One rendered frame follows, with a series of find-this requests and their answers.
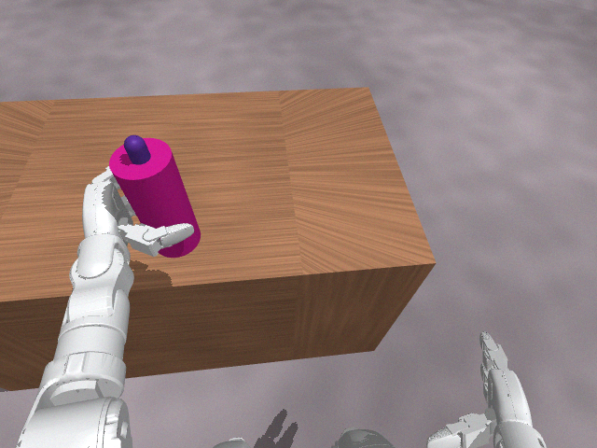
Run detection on right robot hand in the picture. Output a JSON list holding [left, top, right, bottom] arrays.
[[426, 331, 533, 448]]

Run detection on bottle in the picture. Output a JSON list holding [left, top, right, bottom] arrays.
[[109, 135, 201, 258]]

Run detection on right robot arm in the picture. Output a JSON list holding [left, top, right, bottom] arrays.
[[493, 422, 547, 448]]

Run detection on left robot arm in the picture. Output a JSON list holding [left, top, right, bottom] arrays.
[[15, 234, 134, 448]]

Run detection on left robot hand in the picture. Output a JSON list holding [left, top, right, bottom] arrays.
[[82, 166, 194, 257]]

